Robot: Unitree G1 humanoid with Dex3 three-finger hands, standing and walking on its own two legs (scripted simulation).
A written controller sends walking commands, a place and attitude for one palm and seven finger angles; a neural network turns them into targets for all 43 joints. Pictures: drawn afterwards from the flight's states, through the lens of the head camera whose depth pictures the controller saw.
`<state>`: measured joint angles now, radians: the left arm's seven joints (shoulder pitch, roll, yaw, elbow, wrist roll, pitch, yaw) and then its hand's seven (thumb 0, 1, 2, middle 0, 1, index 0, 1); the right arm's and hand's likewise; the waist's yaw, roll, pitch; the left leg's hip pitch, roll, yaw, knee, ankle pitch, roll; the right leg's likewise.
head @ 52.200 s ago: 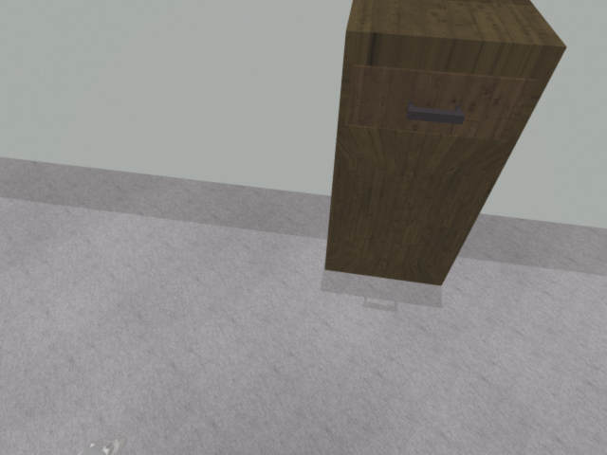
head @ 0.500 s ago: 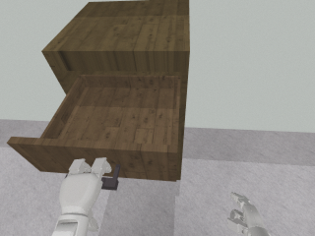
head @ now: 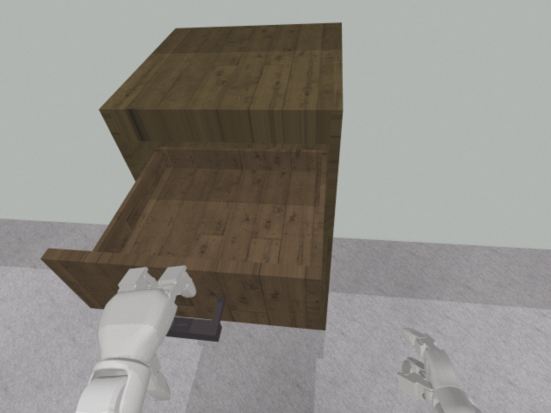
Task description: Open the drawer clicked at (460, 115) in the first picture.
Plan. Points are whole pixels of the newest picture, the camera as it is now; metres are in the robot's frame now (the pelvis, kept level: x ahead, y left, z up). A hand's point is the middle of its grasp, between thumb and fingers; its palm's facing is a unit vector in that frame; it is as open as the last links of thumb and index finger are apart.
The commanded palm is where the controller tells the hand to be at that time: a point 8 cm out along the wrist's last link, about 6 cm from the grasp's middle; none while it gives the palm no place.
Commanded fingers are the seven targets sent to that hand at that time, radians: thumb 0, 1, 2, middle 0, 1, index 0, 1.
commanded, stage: lift the hand off the handle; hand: left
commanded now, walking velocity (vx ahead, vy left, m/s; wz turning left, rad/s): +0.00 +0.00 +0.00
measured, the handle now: (180, 314) +0.24 +0.20 +0.00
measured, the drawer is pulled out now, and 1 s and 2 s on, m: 0.30 0.30 0.30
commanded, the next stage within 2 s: draw the hand back to the body in 0.78 s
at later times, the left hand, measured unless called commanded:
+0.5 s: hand (141, 276) +0.23 +0.20 +0.14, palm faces +0.24 -0.14 -0.96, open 13.5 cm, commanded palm +0.18 +0.20 +0.18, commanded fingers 0.00 -0.50 0.30 -0.30 -1.20 -0.30 -1.20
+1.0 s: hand (132, 287) +0.21 +0.20 +0.15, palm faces +0.15 -0.14 -0.98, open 13.8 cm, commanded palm +0.16 +0.20 +0.21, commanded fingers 0.00 -0.50 0.30 -0.30 -1.20 -0.30 -1.20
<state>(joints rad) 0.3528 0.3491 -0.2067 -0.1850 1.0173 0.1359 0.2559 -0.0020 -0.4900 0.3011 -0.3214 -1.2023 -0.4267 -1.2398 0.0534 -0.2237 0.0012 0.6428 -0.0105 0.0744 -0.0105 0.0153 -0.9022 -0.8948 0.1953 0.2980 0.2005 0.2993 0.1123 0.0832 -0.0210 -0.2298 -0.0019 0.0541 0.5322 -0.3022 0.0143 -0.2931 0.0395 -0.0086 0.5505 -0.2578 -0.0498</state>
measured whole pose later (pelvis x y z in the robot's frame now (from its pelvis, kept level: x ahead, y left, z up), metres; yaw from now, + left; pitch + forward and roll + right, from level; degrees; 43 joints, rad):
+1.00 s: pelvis +0.00 +0.00 +0.01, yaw +0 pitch -4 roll +0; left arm 0.33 0.46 -0.09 -0.53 0.87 0.25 0.01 0.00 -0.49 0.30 -0.32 -1.20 -0.32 -1.20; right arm 0.01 -0.26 0.06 0.61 0.04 0.16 0.04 0.02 -0.90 -0.90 0.19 0.30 0.20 0.30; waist 0.11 0.14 0.00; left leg -0.10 0.01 0.04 0.42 -0.25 0.01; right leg -0.16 0.05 -0.01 0.43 -0.21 -0.05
